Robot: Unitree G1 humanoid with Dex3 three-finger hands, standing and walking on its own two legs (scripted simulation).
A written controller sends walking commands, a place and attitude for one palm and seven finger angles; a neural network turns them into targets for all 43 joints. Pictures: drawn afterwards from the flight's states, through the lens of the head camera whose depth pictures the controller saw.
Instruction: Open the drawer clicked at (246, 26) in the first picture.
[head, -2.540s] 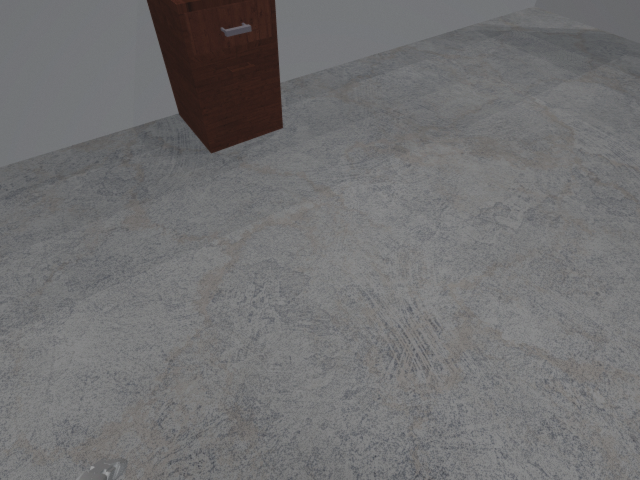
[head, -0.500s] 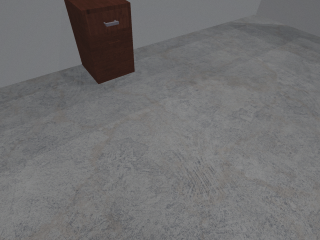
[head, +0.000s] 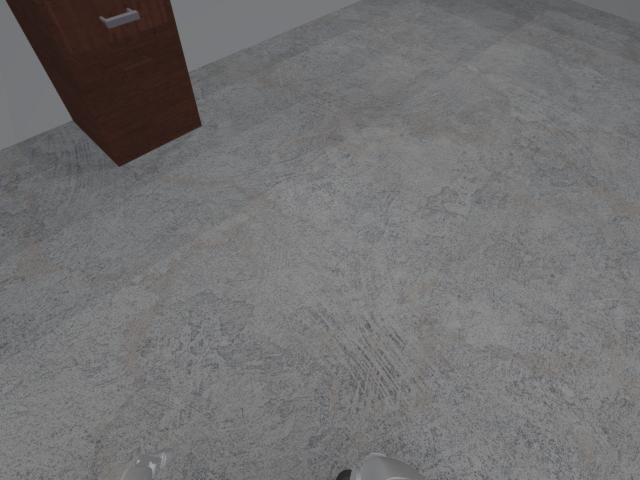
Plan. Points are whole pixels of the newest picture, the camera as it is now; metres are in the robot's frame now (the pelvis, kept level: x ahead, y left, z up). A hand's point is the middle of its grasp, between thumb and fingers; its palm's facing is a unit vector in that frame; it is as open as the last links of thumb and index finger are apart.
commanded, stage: walk to a spot facing it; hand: left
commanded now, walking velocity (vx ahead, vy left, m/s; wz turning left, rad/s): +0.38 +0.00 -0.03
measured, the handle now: (119, 17) +1.51 +0.73 -0.16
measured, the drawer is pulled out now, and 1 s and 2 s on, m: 0.00 0.00 0.00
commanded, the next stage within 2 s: none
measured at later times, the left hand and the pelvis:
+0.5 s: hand (152, 435) +0.19 +0.25 -0.16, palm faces +0.04 -0.99 -0.14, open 7.4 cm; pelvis +0.22 +0.07 +0.03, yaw -2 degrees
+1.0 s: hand (241, 230) +0.56 +0.17 -0.14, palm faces -0.03 -0.98 -0.20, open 7.3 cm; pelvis +0.45 +0.00 +0.02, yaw -4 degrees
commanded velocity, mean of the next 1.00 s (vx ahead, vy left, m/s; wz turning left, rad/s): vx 0.38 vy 0.00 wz -0.05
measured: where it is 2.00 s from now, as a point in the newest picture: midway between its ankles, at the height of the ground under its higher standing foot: (320, 268)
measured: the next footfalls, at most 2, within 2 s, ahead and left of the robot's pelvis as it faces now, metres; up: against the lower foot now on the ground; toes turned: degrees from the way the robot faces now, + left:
left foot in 0.34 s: +0.28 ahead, +0.16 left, +0.00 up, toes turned +10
right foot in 0.86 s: +0.53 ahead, -0.09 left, +0.00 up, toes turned -14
